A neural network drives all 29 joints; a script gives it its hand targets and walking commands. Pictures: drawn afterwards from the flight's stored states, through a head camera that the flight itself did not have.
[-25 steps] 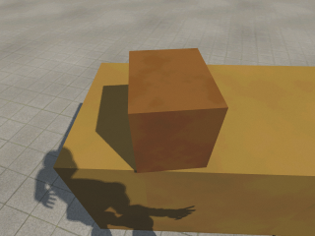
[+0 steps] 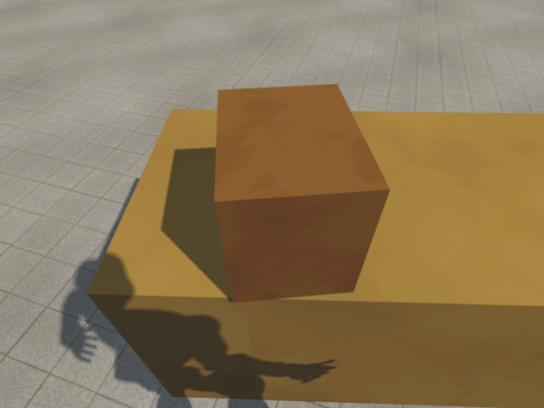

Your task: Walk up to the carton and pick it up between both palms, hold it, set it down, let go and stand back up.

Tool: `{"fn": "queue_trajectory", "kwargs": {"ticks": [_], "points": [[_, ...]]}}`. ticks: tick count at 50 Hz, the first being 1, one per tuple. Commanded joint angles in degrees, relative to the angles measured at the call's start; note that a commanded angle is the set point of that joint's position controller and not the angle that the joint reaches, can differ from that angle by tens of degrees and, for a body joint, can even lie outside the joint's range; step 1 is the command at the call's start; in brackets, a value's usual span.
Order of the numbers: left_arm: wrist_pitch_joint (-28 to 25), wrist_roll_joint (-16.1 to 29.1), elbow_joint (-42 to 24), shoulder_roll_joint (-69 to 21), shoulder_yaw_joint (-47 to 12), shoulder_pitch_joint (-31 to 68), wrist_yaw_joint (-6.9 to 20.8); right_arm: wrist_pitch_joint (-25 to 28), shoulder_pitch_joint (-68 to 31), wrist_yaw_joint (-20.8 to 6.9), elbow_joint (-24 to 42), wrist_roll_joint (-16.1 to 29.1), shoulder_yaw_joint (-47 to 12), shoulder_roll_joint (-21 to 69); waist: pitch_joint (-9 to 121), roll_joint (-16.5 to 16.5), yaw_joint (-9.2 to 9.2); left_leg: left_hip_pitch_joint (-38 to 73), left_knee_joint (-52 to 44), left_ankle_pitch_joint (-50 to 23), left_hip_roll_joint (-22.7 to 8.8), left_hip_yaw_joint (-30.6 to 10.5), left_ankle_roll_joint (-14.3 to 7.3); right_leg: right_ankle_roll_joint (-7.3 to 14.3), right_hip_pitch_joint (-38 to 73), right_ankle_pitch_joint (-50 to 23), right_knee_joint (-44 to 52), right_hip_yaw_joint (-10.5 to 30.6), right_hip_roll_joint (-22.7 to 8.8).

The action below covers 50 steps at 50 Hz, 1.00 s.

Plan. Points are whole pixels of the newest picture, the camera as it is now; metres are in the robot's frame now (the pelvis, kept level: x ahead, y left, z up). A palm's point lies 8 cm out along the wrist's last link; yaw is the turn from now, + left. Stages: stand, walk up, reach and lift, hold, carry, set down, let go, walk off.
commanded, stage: stand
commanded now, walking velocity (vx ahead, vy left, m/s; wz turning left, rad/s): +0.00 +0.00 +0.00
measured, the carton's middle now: (286, 191) +0.47 -0.01 +0.06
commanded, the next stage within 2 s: none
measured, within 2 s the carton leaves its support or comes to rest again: neither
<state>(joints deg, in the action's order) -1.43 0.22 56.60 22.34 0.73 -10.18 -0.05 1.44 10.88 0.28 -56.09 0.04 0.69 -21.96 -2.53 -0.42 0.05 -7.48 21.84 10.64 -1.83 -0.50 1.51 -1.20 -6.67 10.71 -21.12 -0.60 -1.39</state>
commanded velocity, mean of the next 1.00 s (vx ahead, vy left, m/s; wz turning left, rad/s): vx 0.00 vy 0.00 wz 0.00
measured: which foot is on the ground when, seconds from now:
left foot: down 0.00-1.00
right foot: down 0.00-1.00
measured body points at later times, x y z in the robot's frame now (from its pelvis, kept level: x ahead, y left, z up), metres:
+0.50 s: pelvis +0.01 +0.00 +0.00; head +0.00 +0.01 +0.45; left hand +0.09 +0.31 -0.12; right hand +0.08 -0.32 -0.11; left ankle +0.02 +0.14 -0.75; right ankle +0.01 -0.13 -0.75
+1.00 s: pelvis +0.01 +0.00 +0.00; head +0.01 +0.01 +0.45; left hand +0.10 +0.32 -0.12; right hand +0.08 -0.32 -0.12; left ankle +0.02 +0.14 -0.75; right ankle +0.01 -0.13 -0.75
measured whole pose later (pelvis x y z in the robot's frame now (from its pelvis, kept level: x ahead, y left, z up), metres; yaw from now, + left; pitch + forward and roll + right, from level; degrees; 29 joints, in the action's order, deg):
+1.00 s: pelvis +0.01 +0.00 +0.00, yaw -1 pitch -3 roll +0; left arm -1.3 0.3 59.5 22.1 1.1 -9.1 -0.6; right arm 1.3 10.3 0.8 -58.7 0.1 1.1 -21.6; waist -2.6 -0.5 0.1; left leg -6.0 19.6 10.5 -1.8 0.2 1.4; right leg -1.3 -5.6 10.5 -19.3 0.0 -1.4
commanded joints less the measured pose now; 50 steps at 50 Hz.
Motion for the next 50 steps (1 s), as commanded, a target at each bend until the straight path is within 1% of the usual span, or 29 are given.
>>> {"fn": "queue_trajectory", "kwargs": {"ticks": [1,4,6,8,13,18,19,20,23,27,28,29,30,32,33,35,38,40,42,43,46,47,50], "points": [[-0.62,0.06,-2.04,9.57,1.87,1.27,-0.27,0.50,-0.71,0.39,2.24,0.09,2.12,-10.51,0.44,0.55,0.18,-0.79,-4.48,-2.53,-5.66,-3.76,-2.56,2.23,-1.19,-2.67,4.55,4.35,-5.88],[-0.63,0.07,-1.74,9.90,2.06,1.60,-0.32,0.50,-1.25,0.38,2.16,0.03,1.98,-10.11,0.84,0.48,-0.11,-0.67,-4.79,-3.10,-5.60,-3.57,-2.34,2.19,-0.81,-2.39,4.58,4.42,-5.83],[-0.55,0.12,-1.63,9.74,1.93,1.46,-0.29,0.50,-1.11,0.43,2.05,0.03,2.07,-10.36,0.60,0.22,0.01,-0.71,-4.82,-2.36,-5.60,-3.57,-2.40,2.12,-0.90,-2.23,4.76,4.30,-5.84],[-0.57,0.12,-1.46,9.74,1.97,1.42,-0.37,0.53,-0.88,0.47,1.77,0.01,2.13,-10.51,0.56,0.97,0.02,-0.86,-5.01,-2.71,-5.61,-3.35,-2.42,2.17,-0.69,-2.95,4.65,4.51,-5.99],[-0.52,0.22,-1.03,9.70,1.93,1.18,-0.50,0.47,-0.97,0.53,1.61,0.10,1.95,-10.04,0.75,0.24,-0.06,-0.27,-5.12,-2.72,-5.69,-3.22,-2.33,2.06,-0.63,-3.34,4.81,4.32,-5.96],[-0.53,0.10,-0.65,9.98,2.03,1.91,-0.50,0.56,-1.17,0.64,1.23,0.00,2.17,-10.40,0.76,0.83,0.24,-0.17,-5.41,-2.99,-5.70,-3.26,-2.34,2.11,-0.69,-2.99,4.93,4.36,-5.88],[-0.59,0.18,-0.72,9.60,2.00,1.66,-0.52,0.47,-1.38,0.68,1.23,-0.03,2.05,-10.04,0.80,0.55,-0.11,-0.17,-5.36,-3.06,-5.81,-3.29,-2.35,2.10,-0.52,-2.79,4.93,4.32,-5.85],[-0.55,0.11,-0.40,9.61,1.93,1.51,-0.55,0.43,-1.20,0.61,1.08,-0.01,2.16,-10.18,0.54,1.00,0.03,-0.24,-5.38,-3.03,-5.77,-3.19,-2.32,2.20,-0.66,-2.92,5.07,4.35,-5.96],[-0.44,0.05,-0.24,9.82,1.94,1.70,-0.65,0.38,-1.20,0.53,0.83,0.01,2.08,-9.77,0.15,0.05,0.12,-0.06,-5.55,-2.78,-5.91,-3.37,-2.35,2.18,-1.05,-2.70,5.10,4.36,-5.94],[-0.58,0.20,-0.15,9.84,2.10,1.53,-0.65,0.41,-0.95,0.64,0.74,-0.03,2.18,-9.98,0.46,0.86,0.02,-0.29,-5.47,-3.65,-5.95,-3.35,-2.56,2.25,-0.28,-3.53,4.98,4.61,-6.21],[-0.55,0.15,-0.04,9.94,2.11,1.55,-0.72,0.39,-1.67,0.53,0.78,-0.08,2.13,-10.02,0.85,1.28,-0.18,-0.03,-5.53,-3.55,-5.77,-3.05,-2.33,2.13,-0.10,-3.80,5.03,4.50,-6.03],[-0.54,0.13,0.08,10.15,2.20,1.53,-0.65,0.45,-1.13,0.59,0.70,0.04,2.28,-10.14,0.43,0.83,0.15,-0.21,-5.54,-3.30,-5.87,-3.24,-2.46,2.27,-0.44,-3.85,5.06,4.59,-6.24],[-0.50,0.16,0.08,9.58,2.03,1.49,-0.61,0.50,-0.82,0.70,0.50,0.09,2.25,-9.92,0.37,0.36,-0.02,0.02,-5.59,-3.27,-5.89,-3.19,-2.42,2.22,-0.44,-4.05,5.05,4.48,-6.21],[-0.52,0.15,0.16,9.28,1.93,2.11,-0.64,0.57,-1.41,0.71,0.61,0.04,2.33,-10.07,0.49,0.74,0.05,0.18,-5.62,-3.76,-5.99,-3.16,-2.46,2.32,-0.52,-4.27,5.13,4.50,-6.22],[-0.46,0.23,0.22,9.31,1.89,1.73,-0.66,0.52,-1.11,0.70,0.46,0.11,2.35,-10.06,0.93,0.10,0.11,0.52,-5.57,-3.94,-6.03,-3.21,-2.41,2.19,-0.30,-4.37,5.09,4.29,-6.09],[-0.46,0.11,0.27,9.69,2.07,1.92,-0.74,0.42,-1.38,0.64,0.35,0.02,2.29,-9.83,0.78,0.62,0.10,0.53,-5.60,-4.00,-6.03,-3.08,-2.48,2.12,-0.44,-4.41,5.21,4.30,-6.05],[-0.40,0.25,0.47,9.76,2.13,1.84,-0.76,0.36,-0.68,0.72,0.06,0.05,2.30,-9.81,0.89,0.31,0.29,0.73,-5.69,-4.21,-6.04,-3.13,-2.47,2.16,-0.29,-4.33,5.21,4.42,-6.21],[-0.46,0.15,0.50,9.21,2.01,1.84,-0.77,0.45,-1.30,0.76,0.15,-0.03,2.37,-10.04,0.60,1.18,-0.01,0.43,-5.73,-4.63,-6.01,-3.04,-2.44,2.29,-0.11,-4.71,5.27,4.44,-6.18],[-0.43,0.17,0.54,9.80,2.23,2.04,-0.87,0.38,-1.12,0.74,0.06,-0.01,2.31,-9.82,0.37,0.64,0.11,0.29,-5.87,-4.44,-5.95,-2.96,-2.42,2.28,-0.20,-4.93,5.13,4.54,-6.20],[-0.42,0.19,0.58,9.69,2.19,2.07,-0.88,0.42,-1.23,0.77,-0.05,0.03,2.37,-9.88,0.93,-0.20,-0.01,0.63,-5.85,-4.55,-6.05,-3.12,-2.37,2.15,0.07,-4.99,5.17,4.21,-6.08],[-0.45,0.16,0.71,9.15,2.04,1.77,-0.76,0.40,-1.19,0.80,-0.18,0.16,2.45,-10.11,0.39,0.63,-0.02,0.72,-5.91,-4.45,-6.06,-3.01,-2.43,2.31,-0.44,-4.92,5.36,4.39,-6.21],[-0.46,0.13,0.80,9.32,2.03,1.94,-0.76,0.37,-1.14,0.82,-0.31,0.14,2.47,-10.04,0.55,0.66,0.23,1.17,-5.94,-4.51,-6.07,-3.02,-2.38,2.33,-0.69,-4.82,5.37,4.51,-6.22],[-0.48,0.19,0.95,9.43,2.16,1.69,-0.86,0.42,-1.33,0.69,-0.27,0.04,2.42,-9.77,1.20,0.77,0.01,1.15,-6.00,-5.14,-6.10,-2.99,-2.34,2.28,0.23,-4.92,5.29,4.21,-6.21]]}}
